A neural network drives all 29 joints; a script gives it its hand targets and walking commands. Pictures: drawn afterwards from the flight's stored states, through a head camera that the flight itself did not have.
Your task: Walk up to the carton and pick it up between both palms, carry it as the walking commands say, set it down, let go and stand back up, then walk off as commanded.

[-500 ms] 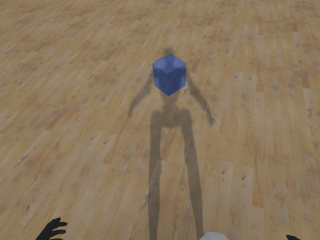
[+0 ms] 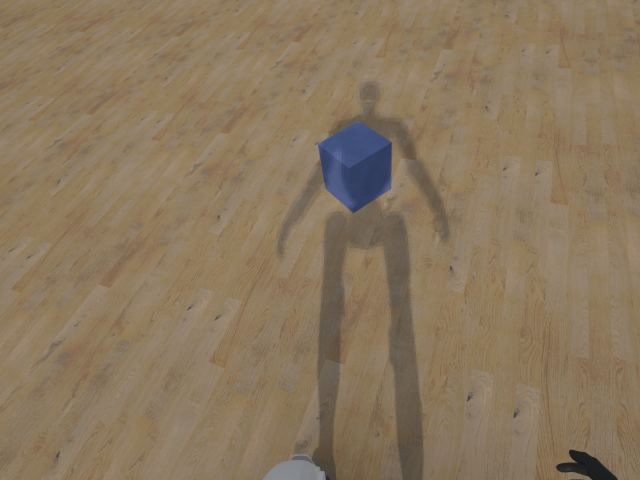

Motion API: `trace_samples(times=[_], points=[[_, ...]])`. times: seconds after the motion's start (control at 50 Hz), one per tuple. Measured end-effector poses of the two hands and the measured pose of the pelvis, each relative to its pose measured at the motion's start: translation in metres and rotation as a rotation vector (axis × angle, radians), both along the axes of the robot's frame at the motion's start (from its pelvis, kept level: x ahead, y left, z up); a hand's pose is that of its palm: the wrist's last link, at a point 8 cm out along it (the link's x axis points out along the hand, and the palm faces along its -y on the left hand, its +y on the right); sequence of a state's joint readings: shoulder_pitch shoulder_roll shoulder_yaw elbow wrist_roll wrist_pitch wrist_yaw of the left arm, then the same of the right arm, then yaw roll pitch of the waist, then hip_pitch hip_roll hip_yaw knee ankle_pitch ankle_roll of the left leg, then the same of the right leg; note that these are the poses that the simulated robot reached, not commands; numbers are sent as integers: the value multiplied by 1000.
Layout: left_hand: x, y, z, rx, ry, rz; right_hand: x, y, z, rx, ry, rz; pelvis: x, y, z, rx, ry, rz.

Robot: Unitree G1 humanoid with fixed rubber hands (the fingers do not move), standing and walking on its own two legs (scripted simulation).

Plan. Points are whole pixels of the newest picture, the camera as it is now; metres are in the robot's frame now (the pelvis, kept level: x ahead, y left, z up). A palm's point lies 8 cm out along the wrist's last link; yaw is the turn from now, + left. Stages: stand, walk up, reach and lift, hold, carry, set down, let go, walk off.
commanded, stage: walk up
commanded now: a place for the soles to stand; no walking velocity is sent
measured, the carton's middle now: (356, 167) +1.32 -0.07 -0.64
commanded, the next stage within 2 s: none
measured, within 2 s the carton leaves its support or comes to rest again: neither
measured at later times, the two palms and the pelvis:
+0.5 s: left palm (110, 411) +0.24 +0.34 -0.07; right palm (572, 370) +0.26 -0.30 -0.09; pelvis +0.16 +0.01 +0.01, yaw +1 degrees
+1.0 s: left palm (131, 350) +0.34 +0.34 -0.08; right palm (528, 288) +0.39 -0.29 -0.11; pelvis +0.30 +0.02 +0.00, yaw +1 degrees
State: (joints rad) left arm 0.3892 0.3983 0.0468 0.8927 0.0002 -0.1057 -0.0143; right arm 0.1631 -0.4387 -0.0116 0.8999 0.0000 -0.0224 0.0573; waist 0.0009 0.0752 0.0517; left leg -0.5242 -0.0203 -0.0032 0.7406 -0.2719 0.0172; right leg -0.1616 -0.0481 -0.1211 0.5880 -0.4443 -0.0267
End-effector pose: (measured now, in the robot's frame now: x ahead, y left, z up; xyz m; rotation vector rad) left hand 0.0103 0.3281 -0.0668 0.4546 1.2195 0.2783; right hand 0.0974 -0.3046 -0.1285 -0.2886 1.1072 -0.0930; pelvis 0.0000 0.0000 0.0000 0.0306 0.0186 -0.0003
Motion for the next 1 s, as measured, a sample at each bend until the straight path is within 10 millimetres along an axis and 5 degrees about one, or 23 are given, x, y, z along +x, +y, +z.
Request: trace_samples(times=[0.14, 0.26, 0.34, 0.48, 0.6, 0.72, 0.86, 1.0], points=[[64, 22, -26, -43, -35, 18, 69, 26, 5, -40, -51, 41, 52, 27, -11, -40, 3, 28], [154, 27, -13, -79, -201, -40, 96, 30, 26, -75, -84, 27, 87, 35, 0, -50, -53, 23], [191, 27, -5, -86, -237, -65, 118, 24, 38, -92, -102, 34, 108, 32, 5, -39, -73, 24], [223, 12, -2, -87, -171, -54, 157, 7, 37, -80, -79, 36, 150, 14, 10, -15, -43, 24], [266, -11, -5, -40, -153, -78, 186, -15, 7, -41, -23, 16, 191, -11, -3, 16, -23, 5], [280, -25, 3, -27, -125, -59, 213, -20, 6, -16, -5, 3, 223, -19, 4, 19, -32, -3], [298, -17, 1, -31, -109, -40, 254, -14, 12, -21, -20, -6, 261, -12, 5, 8, -35, -3], [325, 13, -17, -64, -96, -24, 298, 11, 22, -58, -34, 11, 298, 17, 0, -37, -7, 10]])
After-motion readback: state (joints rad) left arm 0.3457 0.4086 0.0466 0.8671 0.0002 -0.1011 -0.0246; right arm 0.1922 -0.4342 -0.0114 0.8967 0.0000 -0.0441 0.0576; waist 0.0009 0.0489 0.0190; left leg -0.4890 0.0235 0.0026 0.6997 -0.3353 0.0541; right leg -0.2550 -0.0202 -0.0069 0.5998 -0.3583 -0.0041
